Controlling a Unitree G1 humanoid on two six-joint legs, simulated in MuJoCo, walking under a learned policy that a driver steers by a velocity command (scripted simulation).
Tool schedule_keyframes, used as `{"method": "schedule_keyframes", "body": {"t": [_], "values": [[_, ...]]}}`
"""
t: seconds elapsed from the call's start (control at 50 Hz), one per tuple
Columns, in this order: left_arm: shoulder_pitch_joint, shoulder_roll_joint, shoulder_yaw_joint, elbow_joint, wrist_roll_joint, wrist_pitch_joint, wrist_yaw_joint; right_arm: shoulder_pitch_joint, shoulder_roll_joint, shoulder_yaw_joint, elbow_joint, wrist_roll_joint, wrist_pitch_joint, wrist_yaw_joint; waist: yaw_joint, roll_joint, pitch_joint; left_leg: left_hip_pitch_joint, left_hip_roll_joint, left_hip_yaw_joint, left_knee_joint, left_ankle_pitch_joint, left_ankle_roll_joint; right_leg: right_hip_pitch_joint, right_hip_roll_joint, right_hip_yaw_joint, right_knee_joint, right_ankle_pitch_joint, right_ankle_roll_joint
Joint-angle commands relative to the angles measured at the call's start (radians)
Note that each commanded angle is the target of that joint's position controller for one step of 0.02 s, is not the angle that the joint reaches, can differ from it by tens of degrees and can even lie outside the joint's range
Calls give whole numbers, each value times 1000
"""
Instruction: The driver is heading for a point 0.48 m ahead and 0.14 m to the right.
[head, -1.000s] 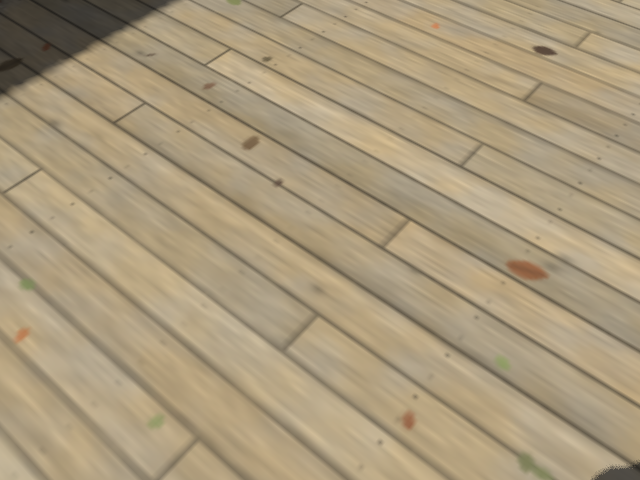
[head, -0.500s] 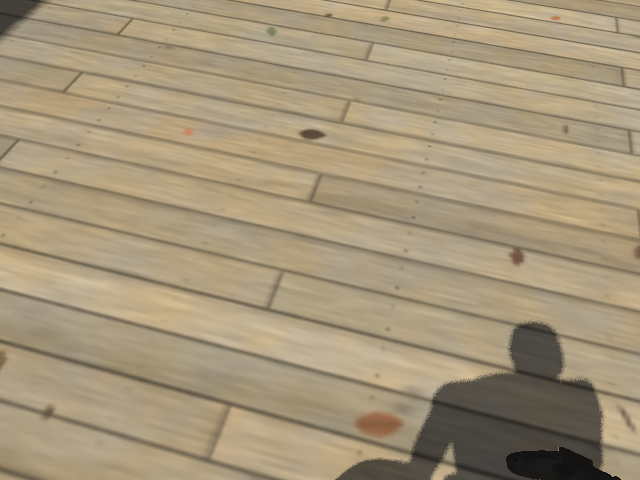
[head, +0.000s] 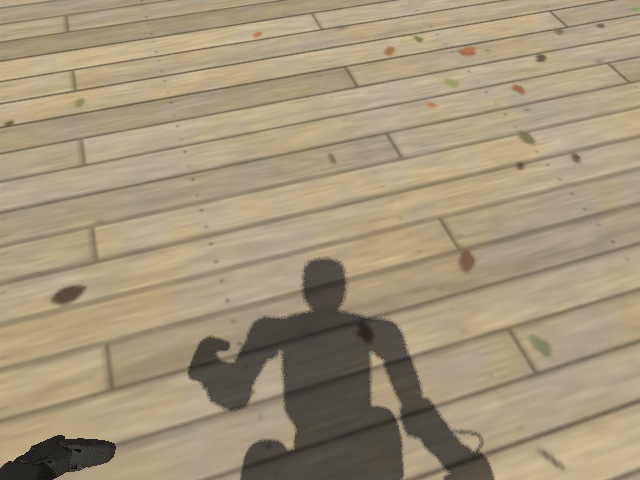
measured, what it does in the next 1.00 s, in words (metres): walks ahead, turning right: right foot, then left foot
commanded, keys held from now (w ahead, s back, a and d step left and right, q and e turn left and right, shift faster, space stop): w+e+shift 0.28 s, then shift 0.72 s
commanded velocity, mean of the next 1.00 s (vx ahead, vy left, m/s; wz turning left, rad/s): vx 0.51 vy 0.00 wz -0.50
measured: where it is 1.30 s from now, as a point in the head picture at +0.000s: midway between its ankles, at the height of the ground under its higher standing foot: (352, 415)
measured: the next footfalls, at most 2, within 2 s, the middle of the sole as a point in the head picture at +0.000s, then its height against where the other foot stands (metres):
right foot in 0.20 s outside the picture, level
left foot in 0.56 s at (326, 367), level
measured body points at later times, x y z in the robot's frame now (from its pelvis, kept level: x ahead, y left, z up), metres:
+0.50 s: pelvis +0.44 -0.04 +0.00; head +0.49 -0.05 +0.44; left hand +0.55 +0.23 -0.13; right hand +0.56 -0.34 -0.08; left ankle +0.69 +0.01 -0.69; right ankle +0.31 -0.04 -0.73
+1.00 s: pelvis +0.59 -0.06 +0.00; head +0.59 -0.07 +0.45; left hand +0.79 +0.11 -0.13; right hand +0.53 -0.31 -0.14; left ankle +0.71 -0.03 -0.73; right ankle +0.54 -0.16 -0.74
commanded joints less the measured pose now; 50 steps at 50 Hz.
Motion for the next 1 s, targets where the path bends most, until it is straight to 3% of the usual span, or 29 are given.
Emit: {"method": "schedule_keyframes", "body": {"t": [0.02,0.06,0.1,0.14,0.16,0.18,0.2,0.22,0.24,0.26,0.3,0.34,0.38,0.42,0.46,0.5,0.54,0.56,0.58,0.6,0.62,0.66,0.7,0.78,0.9,0.94,0.96,0.98,1.0], "values": [[-91,-18,-29,-104,-3,-4,-22,-106,-48,5,-62,0,-36,5,71,118,127,-115,203,-15,-219,448,59,25,-24,-34,-177,128,-13],[-156,-34,-40,-114,-4,-8,-34,-56,-76,0,-40,-3,-32,-1,53,100,155,-72,188,63,-210,678,33,105,15,-124,-331,136,-52],[-135,-21,-36,-95,-5,-14,-28,-10,-123,-9,-35,-1,-19,-14,74,135,100,25,198,96,-87,1171,16,223,98,-196,-395,92,-88],[44,28,-14,-43,-6,-19,-11,-26,-185,-26,-45,-5,12,-31,187,183,-15,63,244,84,192,1448,16,427,159,-189,-416,-10,-124],[242,68,10,16,-8,-23,3,-75,-205,-33,-66,-8,28,-33,280,197,-100,-8,267,60,430,1462,34,639,177,-148,-433,-53,-156],[433,111,43,88,-11,-29,27,-110,-194,-33,-87,-13,38,-25,347,145,-173,-200,237,51,762,1161,41,925,171,-61,-524,-74,-190],[366,183,76,95,-41,-15,55,-130,-87,-13,-120,-24,36,-4,249,-94,-115,-512,32,43,1145,29,18,1046,27,192,-569,-101,-226],[317,290,93,37,0,4,54,-101,-78,-1,-253,4,16,-3,174,-174,-292,-862,-52,-149,1420,-175,-23,1305,-185,749,-733,-136,-445],[365,243,92,28,-4,7,70,-203,-109,6,-271,-3,-13,-2,221,39,-280,-924,11,-279,1354,-84,-14,1250,-209,835,-872,-224,-420],[339,192,83,61,-11,-4,79,-222,-99,14,-268,0,-26,-2,167,112,-109,-906,55,-286,1223,-43,-6,1063,-190,776,-925,-196,-383],[259,127,58,74,-12,-40,93,-208,-82,22,-246,-28,-3,-6,48,188,38,-751,108,-278,1053,-70,-25,748,-107,578,-918,106,-320],[227,79,32,78,-25,-68,88,-167,-71,23,-231,-39,41,-4,-9,200,74,-606,133,-246,910,-113,-55,537,-76,432,-914,496,-292],[219,92,35,101,-25,-85,77,-237,-14,40,-262,-29,47,2,-9,168,82,-505,113,-188,691,18,-49,421,13,290,-901,716,-236],[239,73,35,128,-33,-89,66,-278,37,59,-269,-12,40,12,29,87,25,-356,57,-138,465,294,-9,397,105,173,-865,754,-153],[300,54,30,159,-47,-92,60,-303,33,57,-255,0,38,13,80,50,-15,-299,8,-126,342,492,20,479,103,180,-847,677,-105],[345,61,31,180,-44,-87,70,-315,1,46,-251,-4,34,6,100,31,-18,-286,-25,-139,254,513,46,595,68,219,-795,680,-69],[308,98,42,178,-31,-80,84,-161,-46,24,-195,-14,18,-5,15,12,-54,-168,-42,-168,183,510,71,675,49,235,-603,727,-23],[284,93,41,169,-35,-78,88,-56,-77,13,-157,-19,2,-8,-46,40,-78,-72,5,-192,116,665,79,662,90,212,-410,612,3],[353,20,29,147,-47,-77,92,21,-156,-2,-148,-28,-11,-7,-40,219,-199,134,244,-359,250,1324,161,528,197,131,-31,31,43],[544,-23,19,152,-81,-72,103,8,-157,-7,-156,-10,2,5,44,394,-431,346,492,-727,253,1602,350,336,309,166,241,-530,72],[517,35,21,188,-35,-58,111,-69,-109,-5,-197,18,20,11,41,206,-430,245,443,-723,195,1382,343,321,242,229,275,-418,69],[361,23,14,165,-15,-38,97,-204,12,30,-192,20,34,0,65,93,-200,-1,325,-542,107,979,284,280,160,186,165,-346,85],[338,-13,7,163,-2,0,77,-188,10,36,-154,17,37,-5,79,125,-114,-186,259,-430,30,877,239,375,139,157,47,-316,92],[336,-52,-12,174,-10,33,75,-231,-12,35,-125,-5,38,5,118,158,-122,-314,210,-322,-22,736,236,485,124,100,-165,-282,95],[244,-46,-30,190,-8,45,78,-221,-37,19,-92,2,95,11,77,224,-50,-395,182,-366,-98,-27,202,586,91,14,-510,-224,63],[254,-53,-34,205,-4,29,84,-209,-27,20,-82,11,113,3,88,181,-2,-472,170,-377,-94,-172,148,671,85,24,-688,-169,23],[244,-37,-35,199,4,17,90,-193,-8,23,-78,10,115,1,83,119,24,-483,150,-367,-62,-179,103,665,22,119,-796,-171,-2],[197,21,-24,186,4,8,100,-166,27,30,-89,24,113,3,37,-21,42,-469,57,-278,9,-129,54,572,-101,304,-890,-294,-46],[158,-24,-36,193,-12,-3,100,-186,37,32,-70,28,114,4,30,-58,51,-274,-1,-207,92,22,38,367,-156,360,-980,-413,-59]]}}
